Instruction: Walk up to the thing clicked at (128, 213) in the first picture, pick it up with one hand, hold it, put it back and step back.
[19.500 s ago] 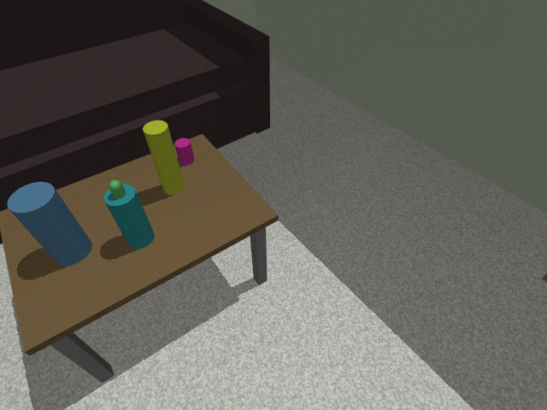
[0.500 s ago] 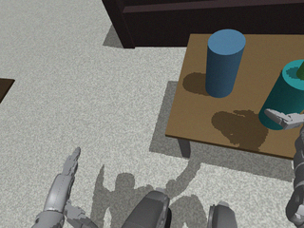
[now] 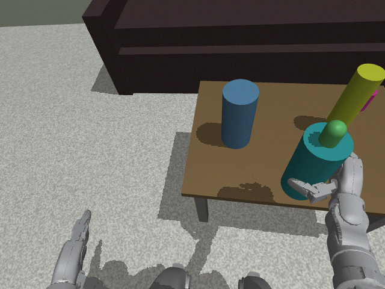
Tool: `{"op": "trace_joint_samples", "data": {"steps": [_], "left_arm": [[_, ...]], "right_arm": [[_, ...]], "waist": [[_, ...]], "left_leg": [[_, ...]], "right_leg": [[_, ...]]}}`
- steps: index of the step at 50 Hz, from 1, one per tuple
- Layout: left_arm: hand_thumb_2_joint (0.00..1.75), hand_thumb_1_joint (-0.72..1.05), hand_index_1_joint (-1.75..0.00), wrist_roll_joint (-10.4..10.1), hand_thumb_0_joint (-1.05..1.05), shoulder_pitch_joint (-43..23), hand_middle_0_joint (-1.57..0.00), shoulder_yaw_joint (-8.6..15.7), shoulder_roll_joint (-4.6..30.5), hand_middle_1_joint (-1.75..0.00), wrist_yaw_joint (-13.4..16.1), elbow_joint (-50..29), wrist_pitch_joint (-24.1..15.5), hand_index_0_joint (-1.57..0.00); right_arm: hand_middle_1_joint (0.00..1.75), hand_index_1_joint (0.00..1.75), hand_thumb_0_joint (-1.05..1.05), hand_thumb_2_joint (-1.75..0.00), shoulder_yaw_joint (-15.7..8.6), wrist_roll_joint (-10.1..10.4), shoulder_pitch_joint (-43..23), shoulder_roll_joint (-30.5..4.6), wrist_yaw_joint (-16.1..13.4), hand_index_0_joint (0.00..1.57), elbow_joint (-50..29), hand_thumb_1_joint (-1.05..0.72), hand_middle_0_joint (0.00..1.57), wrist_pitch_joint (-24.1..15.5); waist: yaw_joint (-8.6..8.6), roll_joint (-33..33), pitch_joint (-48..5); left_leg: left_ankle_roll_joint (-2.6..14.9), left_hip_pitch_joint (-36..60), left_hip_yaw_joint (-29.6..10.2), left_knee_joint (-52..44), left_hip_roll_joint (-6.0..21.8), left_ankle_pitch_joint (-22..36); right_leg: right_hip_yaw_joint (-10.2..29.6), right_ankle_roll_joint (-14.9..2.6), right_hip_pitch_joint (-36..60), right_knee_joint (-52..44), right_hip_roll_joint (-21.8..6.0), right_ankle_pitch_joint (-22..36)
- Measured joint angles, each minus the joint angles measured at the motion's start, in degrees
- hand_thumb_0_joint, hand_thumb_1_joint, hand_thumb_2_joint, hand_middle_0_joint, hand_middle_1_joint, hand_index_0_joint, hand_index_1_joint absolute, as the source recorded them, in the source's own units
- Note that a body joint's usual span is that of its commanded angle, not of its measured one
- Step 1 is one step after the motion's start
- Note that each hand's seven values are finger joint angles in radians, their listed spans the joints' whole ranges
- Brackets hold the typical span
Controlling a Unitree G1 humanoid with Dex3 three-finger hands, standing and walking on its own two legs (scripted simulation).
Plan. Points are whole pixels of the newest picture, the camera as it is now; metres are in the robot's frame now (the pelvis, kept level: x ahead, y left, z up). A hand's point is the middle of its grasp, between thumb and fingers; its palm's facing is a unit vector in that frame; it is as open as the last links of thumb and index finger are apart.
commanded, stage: lift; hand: right
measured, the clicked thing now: (314, 160) +0.39 -0.18 +0.03
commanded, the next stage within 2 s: hold in 0.64 s
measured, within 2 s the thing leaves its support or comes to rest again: neither
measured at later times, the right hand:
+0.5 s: hand (316, 177) +0.35 -0.18 +0.03, palm faces +0.20 +0.98 -0.03, open 11.1 cm
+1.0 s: hand (319, 175) +0.34 -0.18 +0.05, palm faces +0.19 +0.98 -0.03, open 11.1 cm
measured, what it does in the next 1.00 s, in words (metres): stands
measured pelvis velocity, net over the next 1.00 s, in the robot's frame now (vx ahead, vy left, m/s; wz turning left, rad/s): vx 0.01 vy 0.00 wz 0.00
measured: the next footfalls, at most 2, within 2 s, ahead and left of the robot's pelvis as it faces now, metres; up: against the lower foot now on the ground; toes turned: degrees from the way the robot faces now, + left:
none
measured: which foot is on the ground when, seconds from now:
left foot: down 0.00-1.00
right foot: down 0.00-1.00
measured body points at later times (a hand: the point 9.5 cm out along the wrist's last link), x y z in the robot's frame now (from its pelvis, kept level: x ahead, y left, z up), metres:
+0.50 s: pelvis +0.00 +0.00 +0.02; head +0.06 -0.01 +0.47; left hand +0.16 +0.27 +0.00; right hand +0.33 -0.23 +0.04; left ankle +0.02 +0.13 -0.66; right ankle +0.02 -0.12 -0.66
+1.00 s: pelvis +0.01 +0.00 +0.03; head +0.06 -0.01 +0.48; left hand +0.17 +0.26 +0.00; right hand +0.33 -0.23 +0.06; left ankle +0.02 +0.13 -0.66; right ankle +0.02 -0.12 -0.66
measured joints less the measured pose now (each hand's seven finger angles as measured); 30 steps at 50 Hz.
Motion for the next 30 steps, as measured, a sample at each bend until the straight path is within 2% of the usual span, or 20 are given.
{"op": "trace_joint_samples", "data": {"steps": [8,13,20,24,30], "left_arm": [[0.06,-0.54,-0.04,-0.63,-0.01,-0.14,-0.05,0.41,-0.08,-0.05,1.0,1.36,-0.73,-0.05],[0.06,-0.54,-0.04,-0.76,-0.01,-0.28,-0.05,-0.25,-1.12,-0.05,1.08,2.77,-1.23,-0.05],[0.06,-0.54,-0.05,-1.15,-0.01,0.18,-0.05,0.69,-0.75,-0.05,1.56,3.75,-0.99,-0.05],[0.06,-0.54,-0.05,-1.39,-0.01,-0.18,-0.05,0.62,-0.67,-0.05,2.06,4.57,-1.18,-0.05],[0.05,-0.54,-0.05,-1.49,-0.01,-0.71,-0.05,0.08,-1.57,-0.05,2.24,5.52,-1.92,-0.05]], "right_arm": [[1.04,1.09,-0.05,-1.02,2.02,0.68,3.83,2.24,-0.25,0.74,-3.77,0.6,0.65,0.57],[1.04,1.09,-0.05,-1.02,2.99,0.64,5.67,2.8,-0.19,0.74,-6.57,0.6,0.65,1.25],[1.04,1.09,-0.05,-1.02,4.06,1.04,8.47,3.63,-1.1,0.74,-10.9,0.6,0.65,2.67],[1.04,1.1,-0.05,-1.02,4.56,1.53,9.12,4.14,-1.26,0.74,-11.24,0.6,0.64,2.89],[1.04,1.1,-0.05,-1.02,5.66,1.21,10.54,4.28,-0.81,0.73,-12.71,0.6,0.64,4.06]], "waist": [[-1.33,0.44,0.48],[-1.8,0.8,0.83],[-2.6,0.17,1.68],[-3.01,0.25,1.53],[-3.35,0.51,1.64]], "left_leg": [[-0.06,3.81,-0.73,-2.27,0.28,0.64],[0.1,5.26,-0.69,-3.03,0.29,0.87],[0.04,7.49,-0.91,-4.53,0.41,1.45],[0.03,8.5,-0.99,-5.33,0.53,1.77],[0.08,9.89,-0.97,-6.35,0.64,2.12]], "right_leg": [[-0.78,-0.03,4.4,-3.16,0.25,0.96],[-0.75,0.13,5.96,-4.17,0.25,1.33],[-0.99,0.08,8.31,-5.84,0.36,1.96],[-1.09,0.05,9.42,-6.86,0.48,2.4],[-1.08,0.09,10.87,-8.08,0.58,2.89]]}}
